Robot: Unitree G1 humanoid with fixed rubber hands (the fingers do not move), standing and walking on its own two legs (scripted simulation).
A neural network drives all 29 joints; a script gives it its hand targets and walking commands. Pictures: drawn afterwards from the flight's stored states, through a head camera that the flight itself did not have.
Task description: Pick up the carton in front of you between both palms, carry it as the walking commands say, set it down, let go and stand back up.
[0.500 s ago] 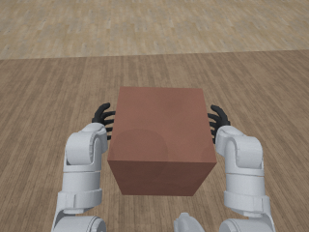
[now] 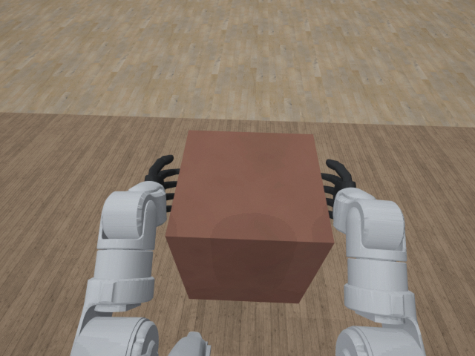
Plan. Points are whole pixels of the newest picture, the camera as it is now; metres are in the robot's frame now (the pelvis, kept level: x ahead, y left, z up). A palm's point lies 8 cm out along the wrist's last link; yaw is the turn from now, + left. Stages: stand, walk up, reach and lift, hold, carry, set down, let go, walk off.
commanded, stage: carry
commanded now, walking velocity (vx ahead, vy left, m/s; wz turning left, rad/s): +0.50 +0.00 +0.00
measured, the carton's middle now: (246, 222) +0.36 +0.02 +0.02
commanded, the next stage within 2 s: none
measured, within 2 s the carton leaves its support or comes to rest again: neither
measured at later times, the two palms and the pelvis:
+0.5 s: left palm (203, 108) +0.67 +0.15 +0.03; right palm (325, 121) +0.64 -0.14 +0.03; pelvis +0.31 +0.04 -0.05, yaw -2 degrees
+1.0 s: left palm (221, 59) +0.95 +0.15 +0.01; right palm (315, 61) +0.97 -0.15 +0.01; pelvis +0.61 -0.02 -0.09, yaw +0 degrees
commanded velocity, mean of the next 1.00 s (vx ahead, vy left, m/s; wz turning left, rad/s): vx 0.50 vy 0.00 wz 0.00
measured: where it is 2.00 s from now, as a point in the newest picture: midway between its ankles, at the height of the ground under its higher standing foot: (254, 186)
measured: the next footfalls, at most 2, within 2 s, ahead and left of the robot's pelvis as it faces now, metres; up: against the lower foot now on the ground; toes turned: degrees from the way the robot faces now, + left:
left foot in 0.22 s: +0.32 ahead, +0.07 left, -0.04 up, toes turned +0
right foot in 0.74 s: +0.64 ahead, -0.05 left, -0.08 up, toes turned -2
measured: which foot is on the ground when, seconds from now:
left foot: up 0.00-0.20, down 0.22-0.76, up 0.78-1.00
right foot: down 0.00-0.24, up 0.26-0.72, down 0.74-1.00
